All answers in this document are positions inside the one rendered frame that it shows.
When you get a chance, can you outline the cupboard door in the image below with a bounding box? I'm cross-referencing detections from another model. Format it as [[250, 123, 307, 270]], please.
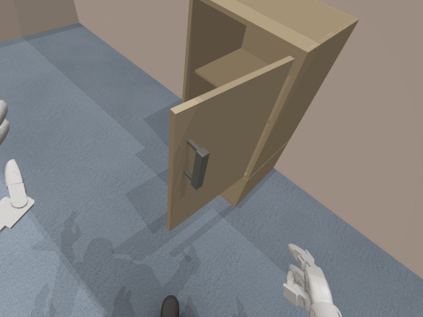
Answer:
[[167, 56, 295, 232]]

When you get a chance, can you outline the handle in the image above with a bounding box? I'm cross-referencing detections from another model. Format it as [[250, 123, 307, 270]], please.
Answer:
[[184, 138, 210, 190]]

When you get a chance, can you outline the right robot hand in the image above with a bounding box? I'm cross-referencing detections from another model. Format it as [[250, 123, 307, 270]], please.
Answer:
[[283, 244, 333, 311]]

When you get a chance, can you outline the left robot hand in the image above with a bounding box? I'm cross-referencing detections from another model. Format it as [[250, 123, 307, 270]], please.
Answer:
[[0, 100, 34, 233]]

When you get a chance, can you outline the right robot forearm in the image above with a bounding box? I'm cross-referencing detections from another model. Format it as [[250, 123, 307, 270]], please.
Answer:
[[309, 302, 342, 317]]

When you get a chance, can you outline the robot left foot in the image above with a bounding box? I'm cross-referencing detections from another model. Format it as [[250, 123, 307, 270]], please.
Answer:
[[161, 295, 179, 317]]

